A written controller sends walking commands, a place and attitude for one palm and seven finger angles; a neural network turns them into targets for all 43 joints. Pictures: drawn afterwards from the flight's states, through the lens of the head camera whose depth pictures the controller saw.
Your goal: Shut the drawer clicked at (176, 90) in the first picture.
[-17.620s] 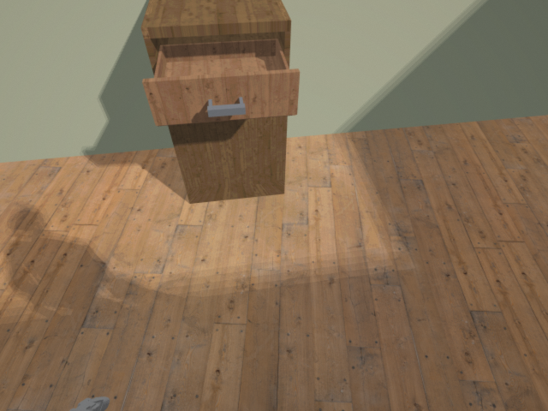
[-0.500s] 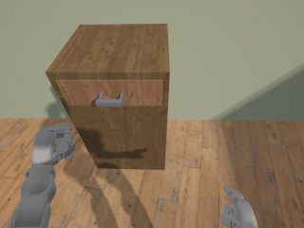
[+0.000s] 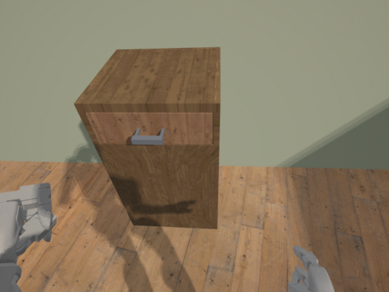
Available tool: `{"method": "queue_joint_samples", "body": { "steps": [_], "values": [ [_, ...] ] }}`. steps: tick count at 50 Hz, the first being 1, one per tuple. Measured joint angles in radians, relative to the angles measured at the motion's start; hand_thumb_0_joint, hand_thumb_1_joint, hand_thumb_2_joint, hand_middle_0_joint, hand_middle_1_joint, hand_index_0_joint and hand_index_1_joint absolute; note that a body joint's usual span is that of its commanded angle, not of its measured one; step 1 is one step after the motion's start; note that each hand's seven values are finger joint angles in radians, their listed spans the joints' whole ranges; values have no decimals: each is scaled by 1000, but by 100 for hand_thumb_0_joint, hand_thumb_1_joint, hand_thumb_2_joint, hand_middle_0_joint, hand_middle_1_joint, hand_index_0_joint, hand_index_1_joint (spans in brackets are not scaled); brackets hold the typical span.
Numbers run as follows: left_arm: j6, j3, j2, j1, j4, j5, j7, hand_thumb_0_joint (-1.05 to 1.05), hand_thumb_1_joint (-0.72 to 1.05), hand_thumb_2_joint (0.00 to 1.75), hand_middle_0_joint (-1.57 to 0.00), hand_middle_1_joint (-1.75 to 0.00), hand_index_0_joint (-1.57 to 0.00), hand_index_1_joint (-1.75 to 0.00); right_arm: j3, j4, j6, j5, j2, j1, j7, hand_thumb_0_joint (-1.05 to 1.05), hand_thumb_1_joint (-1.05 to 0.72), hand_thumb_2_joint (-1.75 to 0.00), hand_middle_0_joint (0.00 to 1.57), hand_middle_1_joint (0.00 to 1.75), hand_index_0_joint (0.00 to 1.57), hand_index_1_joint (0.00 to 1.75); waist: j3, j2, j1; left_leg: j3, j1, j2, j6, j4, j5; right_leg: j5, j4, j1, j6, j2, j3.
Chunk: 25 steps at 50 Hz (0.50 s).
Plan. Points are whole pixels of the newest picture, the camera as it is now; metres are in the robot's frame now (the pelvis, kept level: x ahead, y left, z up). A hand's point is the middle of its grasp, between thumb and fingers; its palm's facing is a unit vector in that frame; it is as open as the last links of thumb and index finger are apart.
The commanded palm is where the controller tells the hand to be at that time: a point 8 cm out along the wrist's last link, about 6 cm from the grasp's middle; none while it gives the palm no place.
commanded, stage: draw the hand back to the body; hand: left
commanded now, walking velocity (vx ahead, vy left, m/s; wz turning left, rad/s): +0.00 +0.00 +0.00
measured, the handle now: (149, 135) +0.60 +0.24 -0.05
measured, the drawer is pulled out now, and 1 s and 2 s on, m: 0.00 0.00 0.00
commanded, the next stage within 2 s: step back with the hand held close in 0.06 s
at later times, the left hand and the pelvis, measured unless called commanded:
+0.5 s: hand (49, 224) +0.17 +0.25 +0.15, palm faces +0.31 -0.81 -0.49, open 3.2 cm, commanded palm +0.11 +0.29 +0.17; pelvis -0.02 +0.02 +0.00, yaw +0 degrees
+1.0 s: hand (13, 258) +0.12 +0.27 +0.15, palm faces +0.36 -0.83 -0.43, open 3.2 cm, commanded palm +0.05 +0.31 +0.17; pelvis -0.08 +0.03 -0.02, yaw +0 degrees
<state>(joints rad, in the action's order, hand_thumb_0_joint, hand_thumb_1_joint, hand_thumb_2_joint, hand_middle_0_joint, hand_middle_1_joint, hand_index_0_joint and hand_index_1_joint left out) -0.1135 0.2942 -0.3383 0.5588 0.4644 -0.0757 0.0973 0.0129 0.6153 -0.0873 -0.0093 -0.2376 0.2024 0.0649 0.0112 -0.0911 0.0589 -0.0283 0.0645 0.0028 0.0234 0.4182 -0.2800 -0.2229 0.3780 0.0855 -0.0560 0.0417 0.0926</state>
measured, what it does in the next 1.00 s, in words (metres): shifts its weight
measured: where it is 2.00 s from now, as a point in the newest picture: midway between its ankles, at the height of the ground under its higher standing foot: outside the picture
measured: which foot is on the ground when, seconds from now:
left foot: down 0.00-1.00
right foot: down 0.00-1.00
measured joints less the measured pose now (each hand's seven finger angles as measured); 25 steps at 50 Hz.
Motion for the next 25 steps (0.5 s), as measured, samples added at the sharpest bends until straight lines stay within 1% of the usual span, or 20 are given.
{"method": "queue_joint_samples", "body": {
  "steps": [5,10,11,14,16,21,25],
  "values": [
    [-2,-16,20,-24,-35,5,5,1,89,90,-140,-160,-140,-159,-2,8,-17,0,1,0,8,1,-90,-90,20,30,20,30,6,2,0,2,6,0,-1,6,5,4,6,5,-2,0,2],
    [-6,-24,18,-26,-31,8,7,1,89,90,-140,-160,-140,-159,1,11,-35,2,9,7,9,1,-90,-90,20,30,20,30,6,6,-7,-2,1,-1,-3,4,7,5,10,5,-4,0,-2],
    [-12,-15,15,-25,-27,9,4,1,89,90,-140,-160,-140,-159,2,5,-31,2,10,8,7,1,-90,-90,20,30,20,30,2,6,-11,-1,9,-3,-3,9,6,6,9,10,-4,2,0],
    [-57,32,0,-19,-24,16,4,1,89,90,-140,-160,-140,-159,-1,-8,-6,6,14,2,-4,1,-90,-90,20,30,20,30,-11,10,-36,6,62,-9,-3,34,3,18,1,45,-5,8,7],
    [-75,50,-2,-9,-19,19,7,1,89,90,-140,-160,-140,-159,-7,-14,10,8,14,-2,-8,1,-90,-90,20,30,20,30,-13,15,-48,5,91,-9,-2,41,6,26,1,72,-4,7,7],
    [-86,40,-5,43,11,25,12,1,89,90,-140,-160,-140,-159,-28,-22,43,8,-1,0,-4,1,-90,-90,20,30,20,30,-8,28,-66,-8,130,11,11,25,27,32,22,130,10,-13,-5],
    [-84,41,-29,72,39,26,14,1,89,90,-140,-160,-140,-159,-43,-28,62,5,-6,3,6,1,-90,-90,20,30,20,30,-3,39,-71,-14,155,27,21,27,38,30,50,166,21,-31,-10]
  ]
}}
